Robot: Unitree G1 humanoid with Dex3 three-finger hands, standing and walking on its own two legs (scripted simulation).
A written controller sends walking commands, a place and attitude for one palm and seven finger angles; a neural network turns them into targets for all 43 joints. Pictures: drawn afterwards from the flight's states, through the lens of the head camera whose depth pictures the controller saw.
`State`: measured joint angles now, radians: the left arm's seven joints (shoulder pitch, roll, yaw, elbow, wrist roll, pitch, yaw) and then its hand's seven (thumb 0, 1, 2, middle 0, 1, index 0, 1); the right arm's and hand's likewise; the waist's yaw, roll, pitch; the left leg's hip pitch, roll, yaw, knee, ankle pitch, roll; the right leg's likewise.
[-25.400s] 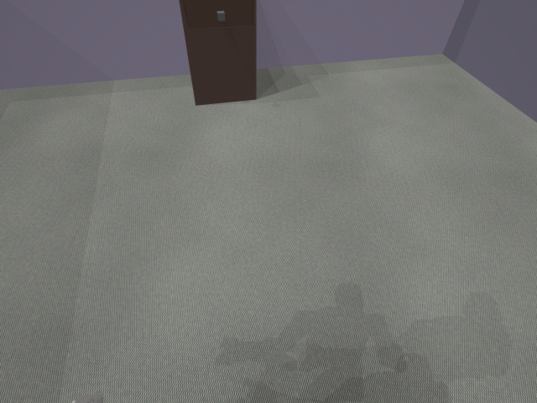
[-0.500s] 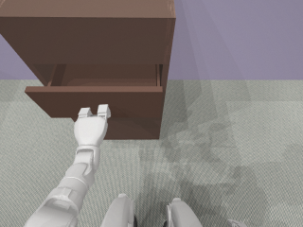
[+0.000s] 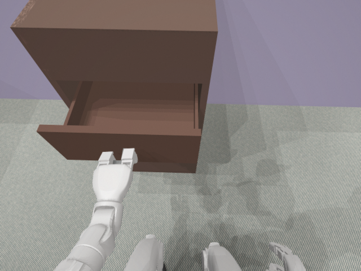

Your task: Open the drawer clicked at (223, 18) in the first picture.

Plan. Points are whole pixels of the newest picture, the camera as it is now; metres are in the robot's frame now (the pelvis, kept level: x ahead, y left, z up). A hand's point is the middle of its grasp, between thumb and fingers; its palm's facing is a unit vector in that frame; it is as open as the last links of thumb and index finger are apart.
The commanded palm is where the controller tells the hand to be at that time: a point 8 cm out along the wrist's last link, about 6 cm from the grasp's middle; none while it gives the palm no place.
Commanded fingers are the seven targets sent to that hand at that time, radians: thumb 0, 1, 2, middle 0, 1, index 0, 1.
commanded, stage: pull the drawer open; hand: left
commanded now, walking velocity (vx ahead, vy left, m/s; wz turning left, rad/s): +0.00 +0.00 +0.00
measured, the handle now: (123, 163) +0.38 +0.17 -0.07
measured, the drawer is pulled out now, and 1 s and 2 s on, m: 0.16 0.26 0.30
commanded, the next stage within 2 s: open the thumb to release the handle in 1.76 s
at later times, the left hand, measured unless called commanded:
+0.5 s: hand (117, 208) +0.27 +0.17 -0.08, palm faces -0.04 -0.10 -0.99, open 7.6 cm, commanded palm +0.23 +0.16 -0.03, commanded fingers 0.00 0.90 0.90 -0.40 -1.35 -0.40 -1.35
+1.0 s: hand (114, 228) +0.22 +0.17 -0.08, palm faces -0.05 -0.12 -0.99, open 7.6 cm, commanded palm +0.18 +0.16 -0.03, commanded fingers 0.00 0.90 0.90 -0.40 -1.35 -0.40 -1.35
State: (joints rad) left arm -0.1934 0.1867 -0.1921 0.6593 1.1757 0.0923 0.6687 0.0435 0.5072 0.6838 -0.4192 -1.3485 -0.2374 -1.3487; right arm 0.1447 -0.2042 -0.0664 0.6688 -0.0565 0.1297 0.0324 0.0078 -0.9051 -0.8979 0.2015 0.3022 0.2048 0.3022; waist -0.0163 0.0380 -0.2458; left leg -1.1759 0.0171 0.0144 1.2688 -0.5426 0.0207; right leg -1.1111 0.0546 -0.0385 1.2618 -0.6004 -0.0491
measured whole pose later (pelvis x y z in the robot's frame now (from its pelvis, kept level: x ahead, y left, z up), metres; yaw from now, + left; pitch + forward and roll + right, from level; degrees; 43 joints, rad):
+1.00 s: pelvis +0.00 -0.01 -0.02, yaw +1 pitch +24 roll +0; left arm 0.24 0.20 -0.20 0.27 1.20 0.01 0.65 0.09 0.52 0.68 -0.41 -1.35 -0.26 -1.35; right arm 0.08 -0.20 -0.02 0.57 -0.07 0.10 0.03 0.01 -0.90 -0.90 0.20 0.30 0.21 0.30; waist 0.03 0.03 -0.26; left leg -1.20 0.01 0.02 1.35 -0.58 0.01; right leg -1.14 0.05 -0.04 1.36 -0.65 -0.06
